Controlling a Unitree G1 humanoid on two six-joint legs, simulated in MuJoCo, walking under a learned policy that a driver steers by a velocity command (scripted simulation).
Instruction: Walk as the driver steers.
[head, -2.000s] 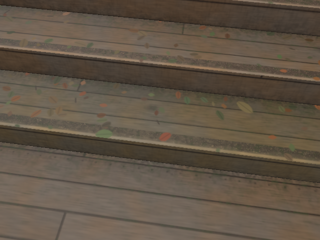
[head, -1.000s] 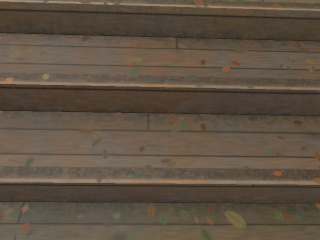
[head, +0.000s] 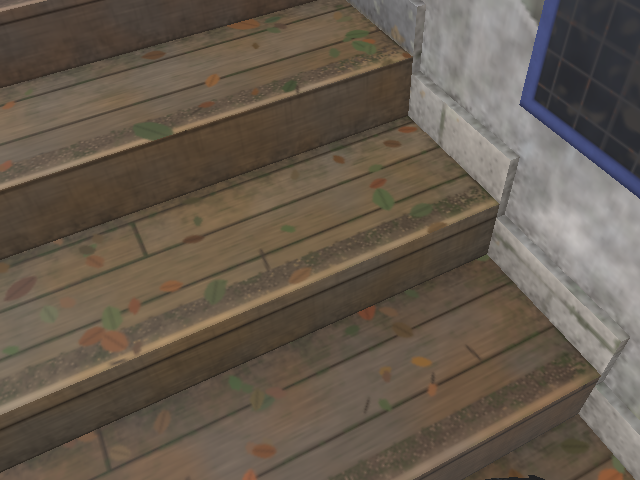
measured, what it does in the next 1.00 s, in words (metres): climbs, turning left: right foot 0.15 m higher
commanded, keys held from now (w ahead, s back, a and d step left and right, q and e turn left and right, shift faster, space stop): w+q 0.86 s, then q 0.14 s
